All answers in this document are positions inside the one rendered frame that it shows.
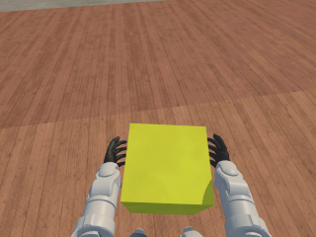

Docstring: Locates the left robot hand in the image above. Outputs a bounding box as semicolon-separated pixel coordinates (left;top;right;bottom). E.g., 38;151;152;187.
103;136;127;167

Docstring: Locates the right robot hand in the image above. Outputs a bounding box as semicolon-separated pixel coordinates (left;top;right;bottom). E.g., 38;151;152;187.
207;134;230;168

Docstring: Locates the left robot shin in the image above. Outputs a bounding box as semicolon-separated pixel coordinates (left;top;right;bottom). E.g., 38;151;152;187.
134;228;145;235

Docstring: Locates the robot right forearm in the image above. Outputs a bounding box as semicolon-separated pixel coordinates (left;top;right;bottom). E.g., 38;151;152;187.
214;160;272;237

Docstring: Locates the robot shin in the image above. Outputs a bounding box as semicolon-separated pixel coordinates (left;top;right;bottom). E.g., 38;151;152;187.
183;226;194;233
134;228;145;235

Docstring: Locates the robot left forearm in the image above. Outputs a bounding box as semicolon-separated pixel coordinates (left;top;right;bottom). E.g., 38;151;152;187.
71;162;121;237

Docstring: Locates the right robot shin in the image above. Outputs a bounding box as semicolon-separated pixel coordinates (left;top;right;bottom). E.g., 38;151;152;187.
183;226;194;233

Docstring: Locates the carton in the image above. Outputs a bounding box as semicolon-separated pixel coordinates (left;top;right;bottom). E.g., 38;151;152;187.
120;123;215;215

